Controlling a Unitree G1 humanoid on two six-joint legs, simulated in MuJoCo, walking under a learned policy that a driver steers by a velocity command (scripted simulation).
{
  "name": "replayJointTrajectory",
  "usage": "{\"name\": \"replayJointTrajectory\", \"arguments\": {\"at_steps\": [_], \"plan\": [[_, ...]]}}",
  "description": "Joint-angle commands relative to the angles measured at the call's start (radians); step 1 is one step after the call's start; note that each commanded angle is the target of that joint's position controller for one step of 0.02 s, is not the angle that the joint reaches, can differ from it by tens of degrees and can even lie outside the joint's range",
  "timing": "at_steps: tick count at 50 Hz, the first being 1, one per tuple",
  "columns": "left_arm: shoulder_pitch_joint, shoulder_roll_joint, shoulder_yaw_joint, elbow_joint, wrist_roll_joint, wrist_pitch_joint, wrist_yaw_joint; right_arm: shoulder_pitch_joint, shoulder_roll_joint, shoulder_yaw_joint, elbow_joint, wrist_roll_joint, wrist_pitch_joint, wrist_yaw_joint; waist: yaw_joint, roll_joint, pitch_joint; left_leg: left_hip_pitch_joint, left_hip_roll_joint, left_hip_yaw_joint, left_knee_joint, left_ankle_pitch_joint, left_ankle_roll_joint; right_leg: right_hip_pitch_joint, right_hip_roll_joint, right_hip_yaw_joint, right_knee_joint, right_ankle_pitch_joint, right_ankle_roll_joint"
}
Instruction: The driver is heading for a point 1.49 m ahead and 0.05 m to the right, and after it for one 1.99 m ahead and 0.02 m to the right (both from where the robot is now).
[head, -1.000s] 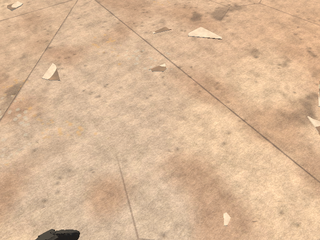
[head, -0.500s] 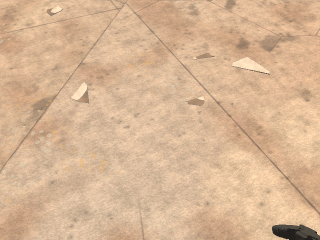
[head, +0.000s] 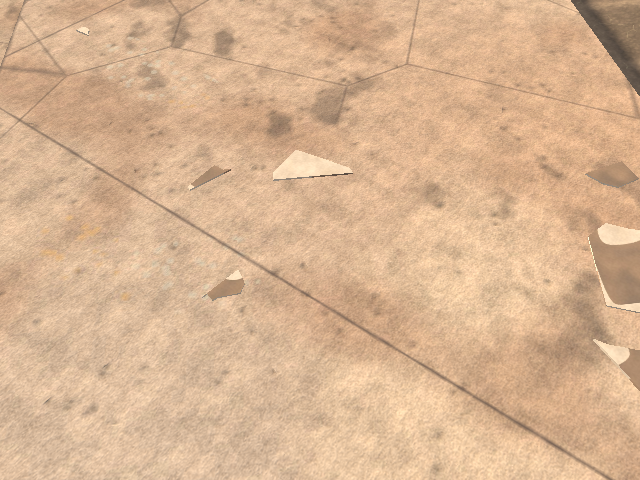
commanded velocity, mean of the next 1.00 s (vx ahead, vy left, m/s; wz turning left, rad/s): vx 0.11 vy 0.00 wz -0.22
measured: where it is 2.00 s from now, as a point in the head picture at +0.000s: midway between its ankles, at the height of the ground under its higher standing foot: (348, 456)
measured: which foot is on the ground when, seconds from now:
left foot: down 0.00-0.06, up 0.08-0.50, down 0.52-1.00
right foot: up 0.00-0.04, down 0.06-1.00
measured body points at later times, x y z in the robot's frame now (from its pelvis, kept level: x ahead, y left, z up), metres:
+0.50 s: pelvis +0.18 -0.02 +0.01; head +0.21 -0.04 +0.46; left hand +0.37 +0.22 -0.09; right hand +0.28 -0.32 -0.11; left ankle +0.28 +0.12 -0.71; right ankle +0.17 -0.11 -0.73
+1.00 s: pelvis +0.23 +0.00 +0.00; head +0.24 +0.00 +0.45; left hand +0.37 +0.24 -0.12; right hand +0.31 -0.28 -0.12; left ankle +0.27 +0.11 -0.73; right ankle +0.16 -0.11 -0.73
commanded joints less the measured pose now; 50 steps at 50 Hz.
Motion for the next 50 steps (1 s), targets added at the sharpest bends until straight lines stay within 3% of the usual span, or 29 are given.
{"name": "replayJointTrajectory", "arguments": {"at_steps": [1, 2, 3, 4, 5, 6, 7, 8, 9, 11, 14, 16, 19, 22, 24, 26, 27, 28, 29, 30, 32, 34, 41, 50], "plan": [[0.028, 0.116, 0.041, -0.081, 0.004, -0.01, -0.009, -0.05, -0.217, -0.051, -0.06, 0.016, 0.019, -0.013, 0.09, 0.113, -0.015, 0.007, 0.28, -0.056, 0.191, 1.066, 0.131, 0.106, 0.092, -0.09, -0.02, -0.124, -0.052], [0.17, 0.162, 0.067, -0.048, 0.004, -0.012, -0.004, -0.073, -0.217, -0.049, -0.069, 0.023, 0.026, -0.015, 0.168, 0.101, -0.09, -0.042, 0.244, -0.039, 0.388, 1.108, 0.099, 0.295, 0.141, -0.101, -0.092, -0.049, -0.08], [0.3, 0.234, 0.1, -0.018, 0.008, -0.008, 0.018, -0.064, -0.195, -0.04, -0.079, 0.015, 0.02, -0.015, 0.228, 0.034, -0.171, -0.229, 0.191, -0.036, 0.658, 0.863, 0.034, 0.566, 0.112, -0.001, -0.158, 0.16, -0.122], [0.271, 0.36, 0.114, -0.024, 0.016, -0.005, 0.036, 0.041, -0.038, 0.005, -0.127, -0.049, -0.001, -0.002, 0.091, -0.267, -0.261, -0.685, 0.002, -0.079, 1.048, -0.225, -0.045, 0.944, -0.172, 0.444, -0.096, 0.532, -0.292], [0.292, 0.322, 0.098, -0.077, 0.023, -0.014, 0.027, 0.03, -0.101, 0.008, -0.126, -0.021, -0.032, 0.012, 0.148, -0.144, -0.503, -0.755, -0.058, -0.333, 1.217, -0.361, -0.047, 1.022, -0.299, 0.755, -0.213, 0.475, -0.422], [0.255, 0.265, 0.081, -0.083, 0.025, -0.022, 0.02, -0.093, -0.149, -0.007, -0.153, 0.023, -0.043, 0.014, 0.176, -0.046, -0.407, -0.812, -0.006, -0.378, 1.211, -0.272, -0.023, 0.947, -0.257, 0.614, -0.245, 0.514, -0.366], [0.197, 0.224, 0.072, -0.079, 0.005, -0.029, 0.021, -0.131, -0.135, -0.001, -0.166, 0.021, -0.046, 0.006, 0.143, -0.003, -0.272, -0.835, 0.034, -0.365, 1.122, -0.179, -0.01, 0.805, -0.202, 0.488, -0.253, 0.479, -0.312], [0.136, 0.189, 0.063, -0.088, -0.005, -0.028, 0.027, -0.133, -0.14, -0.006, -0.151, -0.002, -0.039, -0.006, 0.107, 0.035, -0.189, -0.802, 0.067, -0.361, 1.052, -0.119, -0.014, 0.661, -0.162, 0.415, -0.274, 0.453, -0.272], [0.092, 0.165, 0.053, -0.102, 0.007, -0.024, 0.034, -0.111, -0.158, -0.015, -0.145, -0.009, -0.023, -0.012, 0.07, 0.021, -0.161, -0.727, 0.089, -0.363, 1.012, -0.082, -0.015, 0.541, -0.145, 0.363, -0.301, 0.471, -0.258], [0.067, 0.165, 0.05, -0.11, 0.028, -0.024, 0.037, -0.069, -0.141, -0.016, -0.138, -0.011, 0.008, -0.014, 0.034, 0.004, -0.155, -0.633, 0.086, -0.349, 0.946, -0.048, -0.023, 0.417, -0.125, 0.306, -0.33, 0.543, -0.251], [0.083, 0.182, 0.051, -0.092, 0.026, -0.026, 0.049, -0.077, -0.103, -0.005, -0.141, -0.018, 0.025, -0.022, 0.033, -0.022, -0.17, -0.623, 0.072, -0.336, 0.802, 0.039, -0.043, 0.39, -0.097, 0.232, -0.332, 0.605, -0.235], [0.078, 0.176, 0.045, -0.084, 0.021, -0.015, 0.059, -0.109, -0.094, 0.001, -0.146, -0.018, 0.032, -0.021, 0.044, -0.043, -0.18, -0.611, 0.073, -0.337, 0.7, 0.123, -0.051, 0.4, -0.076, 0.204, -0.33, 0.535, -0.209], [0.071, 0.168, 0.036, -0.07, 0.028, -0.002, 0.065, -0.171, -0.096, 0.005, -0.156, -0.01, 0.037, -0.014, 0.07, -0.062, -0.162, -0.567, 0.071, -0.34, 0.557, 0.211, -0.054, 0.396, -0.068, 0.201, -0.341, 0.381, -0.183], [0.077, 0.154, 0.025, -0.047, 0.035, 0.005, 0.061, -0.205, -0.105, 0.003, -0.159, -0.008, 0.038, -0.008, 0.089, -0.078, -0.131, -0.524, 0.058, -0.338, 0.448, 0.191, -0.047, 0.407, -0.079, 0.231, -0.325, 0.275, -0.176], [0.075, 0.139, 0.015, -0.033, 0.032, 0.008, 0.057, -0.203, -0.107, 0.001, -0.158, -0.011, 0.031, -0.002, 0.082, -0.083, -0.121, -0.478, 0.043, -0.329, 0.359, 0.16, -0.027, 0.421, -0.085, 0.258, -0.278, 0.256, -0.164], [0.083, 0.107, -0.001, -0.019, 0.023, 0.007, 0.058, -0.169, -0.104, 0.004, -0.147, -0.026, 0.017, 0.006, 0.047, -0.048, -0.117, -0.328, 0.052, -0.338, 0.142, 0.394, 0.014, 0.39, -0.039, 0.256, -0.222, 0.158, -0.095], [0.119, 0.081, -0.011, -0.018, 0.042, -0.001, 0.059, -0.156, -0.152, -0.002, -0.148, -0.039, 0.012, 0.001, 0.072, 0.021, -0.148, -0.229, 0.151, -0.434, 0.147, 0.659, 0.045, 0.362, 0.021, 0.226, -0.166, 0.043, -0.042], [0.222, 0.084, -0.005, 0.0, 0.048, -0.007, 0.057, -0.188, -0.195, -0.009, -0.149, -0.038, 0.017, -0.003, 0.151, 0.161, -0.166, -0.158, 0.227, -0.488, 0.209, 0.782, 0.128, 0.289, 0.1, 0.168, -0.139, -0.194, -0.001], [0.2, 0.08, -0.011, 0.006, 0.048, -0.003, 0.061, -0.204, -0.12, 0.006, -0.14, -0.031, 0.025, 0.0, 0.131, 0.204, -0.187, -0.215, 0.233, -0.506, 0.19, 0.63, 0.173, 0.338, 0.1, 0.137, -0.154, -0.249, 0.03], [0.151, 0.103, -0.007, 0.003, 0.043, 0.006, 0.062, -0.228, -0.087, 0.014, -0.142, -0.026, 0.028, 0.008, 0.114, 0.179, -0.156, -0.266, 0.182, -0.475, 0.18, 0.494, 0.145, 0.37, 0.093, 0.136, -0.183, -0.209, 0.035], [0.096, 0.125, 0.001, 0.002, 0.033, 0.031, 0.067, -0.228, -0.104, 0.011, -0.139, -0.022, 0.024, 0.017, 0.079, 0.123, -0.11, -0.295, 0.112, -0.406, 0.197, 0.392, 0.088, 0.364, 0.089, 0.152, -0.188, -0.111, 0.016], [0.098, 0.116, 0.0, 0.006, 0.033, 0.042, 0.065, -0.208, -0.108, 0.011, -0.118, -0.021, 0.017, 0.017, 0.077, 0.101, -0.104, -0.292, 0.093, -0.385, 0.209, 0.385, 0.071, 0.379, 0.076, 0.166, -0.201, -0.068, 0.005], [0.106, 0.098, 0.002, 0.056, 0.027, 0.031, 0.07, -0.219, -0.097, 0.015, -0.076, -0.014, 0.028, 0.004, 0.064, 0.036, -0.101, -0.239, 0.075, -0.365, 0.243, 0.448, 0.077, 0.389, 0.07, 0.169, -0.205, 0.018, 0.015], [0.116, 0.101, 0.002, 0.132, 0.026, 0.025, 0.08, -0.241, -0.09, 0.017, -0.006, -0.013, 0.043, 0.001, 0.065, 0.022, -0.06, -0.237, 0.051, -0.351, 0.216, 0.373, 0.069, 0.402, 0.066, 0.164, -0.236, -0.009, 0.025]]}}
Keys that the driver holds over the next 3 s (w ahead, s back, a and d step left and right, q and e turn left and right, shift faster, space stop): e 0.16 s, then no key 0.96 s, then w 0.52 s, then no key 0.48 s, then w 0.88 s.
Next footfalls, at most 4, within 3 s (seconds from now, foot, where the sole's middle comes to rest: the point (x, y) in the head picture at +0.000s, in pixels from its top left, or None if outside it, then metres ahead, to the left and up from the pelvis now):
0.06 right None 0.20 -0.11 -0.77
0.52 left None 0.31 0.10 -0.77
1.82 right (406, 410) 0.60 -0.18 -0.77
2.16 left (299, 411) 0.62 0.05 -0.77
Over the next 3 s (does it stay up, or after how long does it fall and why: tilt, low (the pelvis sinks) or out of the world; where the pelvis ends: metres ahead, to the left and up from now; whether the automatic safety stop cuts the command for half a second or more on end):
stays up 0.86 -0.12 -0.01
